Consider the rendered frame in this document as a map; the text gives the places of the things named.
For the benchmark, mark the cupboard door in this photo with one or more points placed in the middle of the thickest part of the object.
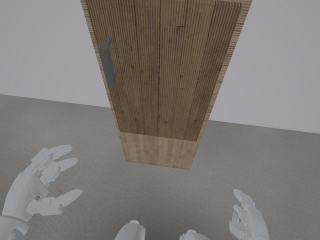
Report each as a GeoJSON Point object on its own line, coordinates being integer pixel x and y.
{"type": "Point", "coordinates": [168, 55]}

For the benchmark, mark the left robot thigh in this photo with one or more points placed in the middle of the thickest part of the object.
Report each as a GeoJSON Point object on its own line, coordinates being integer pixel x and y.
{"type": "Point", "coordinates": [131, 231]}

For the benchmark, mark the robot left forearm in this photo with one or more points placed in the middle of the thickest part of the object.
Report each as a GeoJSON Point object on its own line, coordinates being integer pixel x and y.
{"type": "Point", "coordinates": [12, 228]}

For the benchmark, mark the handle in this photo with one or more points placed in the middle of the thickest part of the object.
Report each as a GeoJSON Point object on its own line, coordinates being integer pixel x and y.
{"type": "Point", "coordinates": [107, 64]}

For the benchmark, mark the left robot hand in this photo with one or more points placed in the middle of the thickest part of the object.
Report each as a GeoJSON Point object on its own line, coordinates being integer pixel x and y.
{"type": "Point", "coordinates": [20, 200]}

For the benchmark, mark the right robot hand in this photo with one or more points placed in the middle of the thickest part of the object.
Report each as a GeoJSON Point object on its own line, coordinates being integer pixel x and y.
{"type": "Point", "coordinates": [252, 225]}

